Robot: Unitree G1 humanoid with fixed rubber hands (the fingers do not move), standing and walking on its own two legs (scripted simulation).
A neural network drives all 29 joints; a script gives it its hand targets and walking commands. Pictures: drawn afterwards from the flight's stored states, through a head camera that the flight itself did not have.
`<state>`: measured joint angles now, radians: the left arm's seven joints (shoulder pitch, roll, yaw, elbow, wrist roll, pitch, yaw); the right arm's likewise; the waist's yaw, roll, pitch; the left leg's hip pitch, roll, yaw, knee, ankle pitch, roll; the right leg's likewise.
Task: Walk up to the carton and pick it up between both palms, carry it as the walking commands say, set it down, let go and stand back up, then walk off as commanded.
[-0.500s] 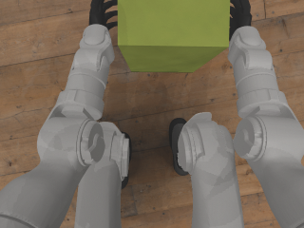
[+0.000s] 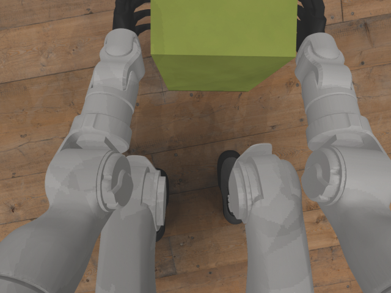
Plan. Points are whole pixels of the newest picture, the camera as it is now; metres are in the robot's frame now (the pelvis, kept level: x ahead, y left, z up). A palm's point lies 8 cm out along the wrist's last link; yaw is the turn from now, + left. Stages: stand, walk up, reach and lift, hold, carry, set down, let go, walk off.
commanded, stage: set down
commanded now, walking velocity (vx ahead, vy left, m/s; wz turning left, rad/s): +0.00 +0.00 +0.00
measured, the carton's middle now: (214, 38) +0.53 -0.09 -0.22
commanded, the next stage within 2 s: let go in 1.86 s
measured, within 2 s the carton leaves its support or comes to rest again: rests again in 0.16 s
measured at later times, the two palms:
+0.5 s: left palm (115, 38) +0.53 +0.09 -0.16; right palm (323, 43) +0.49 -0.27 -0.16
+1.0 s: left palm (78, 0) +0.54 +0.10 -0.04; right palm (382, 15) +0.49 -0.28 -0.04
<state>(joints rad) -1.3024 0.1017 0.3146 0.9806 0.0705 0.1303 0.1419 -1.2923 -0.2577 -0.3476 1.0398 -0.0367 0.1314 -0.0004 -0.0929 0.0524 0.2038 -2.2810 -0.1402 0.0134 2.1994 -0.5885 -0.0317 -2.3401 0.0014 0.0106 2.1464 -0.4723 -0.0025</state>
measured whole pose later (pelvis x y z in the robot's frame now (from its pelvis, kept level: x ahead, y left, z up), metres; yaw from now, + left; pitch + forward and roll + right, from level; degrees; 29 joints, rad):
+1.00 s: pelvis +0.01 -0.01 +0.08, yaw -1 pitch +44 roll +3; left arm -1.12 0.21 0.18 0.85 -0.09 0.12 0.14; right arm -1.11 -0.34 -0.24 0.92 0.11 0.09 -0.01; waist -0.08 0.03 0.04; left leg -2.10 -0.10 0.00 1.93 -0.60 -0.03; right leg -2.18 0.04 0.02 1.89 -0.47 -0.01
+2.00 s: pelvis +0.07 -0.01 +0.31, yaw -3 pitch +43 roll +2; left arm -0.84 0.12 0.28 0.78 0.09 0.07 0.07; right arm -0.82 -0.24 -0.35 0.83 -0.05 0.04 0.08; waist -0.05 0.03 -0.10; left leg -1.38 -0.07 -0.06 0.97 -0.34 -0.02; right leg -1.44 0.04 0.03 0.94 -0.25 -0.02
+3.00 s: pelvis +0.14 +0.01 +0.41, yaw -4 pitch -5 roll -1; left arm 0.22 0.21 0.03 0.43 0.01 0.12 -0.07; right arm 0.22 -0.22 -0.06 0.41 -0.01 0.14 0.07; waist 0.00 0.03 0.11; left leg -0.05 -0.05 -0.06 0.45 -0.31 0.03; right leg -0.11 0.03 0.05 0.43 -0.23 0.00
